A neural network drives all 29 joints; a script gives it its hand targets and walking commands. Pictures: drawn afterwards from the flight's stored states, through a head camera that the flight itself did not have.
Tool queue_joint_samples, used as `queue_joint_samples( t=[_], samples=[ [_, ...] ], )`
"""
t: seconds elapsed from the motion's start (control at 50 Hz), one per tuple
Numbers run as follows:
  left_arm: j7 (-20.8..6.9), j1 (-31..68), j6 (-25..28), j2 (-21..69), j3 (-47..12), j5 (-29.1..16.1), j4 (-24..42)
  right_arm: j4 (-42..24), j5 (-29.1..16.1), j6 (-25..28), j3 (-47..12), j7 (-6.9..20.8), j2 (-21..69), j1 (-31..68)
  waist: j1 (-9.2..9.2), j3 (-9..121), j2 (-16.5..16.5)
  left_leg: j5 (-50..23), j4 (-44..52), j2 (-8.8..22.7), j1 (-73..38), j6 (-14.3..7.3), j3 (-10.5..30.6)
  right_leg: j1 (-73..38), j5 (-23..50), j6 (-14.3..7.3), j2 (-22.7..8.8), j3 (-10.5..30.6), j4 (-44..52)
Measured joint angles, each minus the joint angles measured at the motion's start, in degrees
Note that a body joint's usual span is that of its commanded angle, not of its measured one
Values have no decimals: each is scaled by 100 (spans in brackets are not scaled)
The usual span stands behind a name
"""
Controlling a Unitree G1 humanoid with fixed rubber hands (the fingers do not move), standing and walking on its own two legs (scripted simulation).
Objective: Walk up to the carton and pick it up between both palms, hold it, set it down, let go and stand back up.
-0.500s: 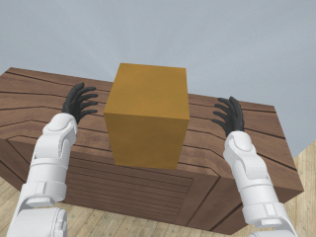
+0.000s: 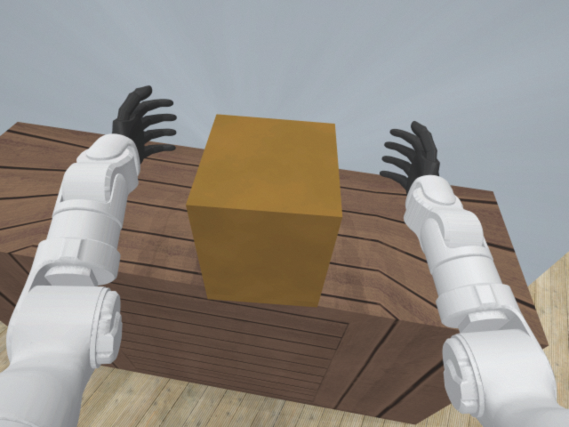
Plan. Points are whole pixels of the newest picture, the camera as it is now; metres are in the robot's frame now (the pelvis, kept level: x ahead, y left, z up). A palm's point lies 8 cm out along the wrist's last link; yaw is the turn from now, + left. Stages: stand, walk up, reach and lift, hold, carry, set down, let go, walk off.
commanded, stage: reach and lift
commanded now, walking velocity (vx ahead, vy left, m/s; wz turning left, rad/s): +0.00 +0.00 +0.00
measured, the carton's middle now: (268, 214) +0.45 +0.03 +0.03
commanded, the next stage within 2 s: none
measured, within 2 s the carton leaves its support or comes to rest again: neither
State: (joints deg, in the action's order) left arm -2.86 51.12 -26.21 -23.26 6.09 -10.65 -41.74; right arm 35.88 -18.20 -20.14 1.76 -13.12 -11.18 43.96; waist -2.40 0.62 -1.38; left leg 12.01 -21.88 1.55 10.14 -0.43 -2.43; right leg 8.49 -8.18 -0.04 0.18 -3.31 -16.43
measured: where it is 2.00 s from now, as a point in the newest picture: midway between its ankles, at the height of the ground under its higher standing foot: outside the picture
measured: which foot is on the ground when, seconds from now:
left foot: down 0.00-1.00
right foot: down 0.00-1.00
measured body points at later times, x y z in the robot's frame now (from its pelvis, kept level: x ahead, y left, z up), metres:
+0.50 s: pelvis +0.00 -0.01 +0.00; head +0.01 +0.01 +0.45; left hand +0.46 +0.21 +0.15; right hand +0.43 -0.17 +0.14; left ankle -0.01 +0.11 -0.75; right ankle +0.01 -0.12 -0.75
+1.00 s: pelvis -0.01 +0.00 -0.02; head +0.04 +0.03 +0.43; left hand +0.45 +0.21 +0.07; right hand +0.43 -0.17 +0.07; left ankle -0.01 +0.11 -0.75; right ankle +0.00 -0.12 -0.75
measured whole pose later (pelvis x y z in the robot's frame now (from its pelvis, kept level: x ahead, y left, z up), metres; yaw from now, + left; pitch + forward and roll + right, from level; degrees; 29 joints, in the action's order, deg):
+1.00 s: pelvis -0.01 +0.00 -0.02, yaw +1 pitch +15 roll -1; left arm -2.3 60.4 14.6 -19.5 -3.9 -15.0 -87.7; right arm 70.3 -16.0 8.0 0.0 -11.2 -6.2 52.0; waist -4.9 11.2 -2.1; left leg 13.4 -31.3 1.2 32.8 0.0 -0.5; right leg 31.3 -11.4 -0.4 -0.6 -5.0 -27.7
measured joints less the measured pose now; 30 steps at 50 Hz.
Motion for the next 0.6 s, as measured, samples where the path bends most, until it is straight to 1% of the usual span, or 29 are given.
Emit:
queue_joint_samples(
  t=[0.22,0.34,0.46,0.6],
  samples=[
    [122,1120,569,-92,-436,-189,-1657,1429,-124,174,-133,51,-137,1143,-27,230,-14,-26,-16,26,252,22,-16,269,25,-20,24,18,-31],
    [78,1417,1062,-124,-577,-195,-2405,2048,-172,433,-275,25,-77,1497,-74,270,-25,-70,33,29,304,38,1,326,48,-33,30,3,-7],
    [-3,1123,1682,-16,-562,-83,-2783,2264,-57,884,-312,-26,157,1216,-91,274,-42,-99,47,29,372,53,26,401,44,-51,30,-22,-29],
    [69,679,2411,209,-610,-199,-3079,2224,436,1437,52,-3,506,629,-42,479,-24,-47,-215,38,945,75,69,973,-35,-64,25,-63,-317]
  ],
)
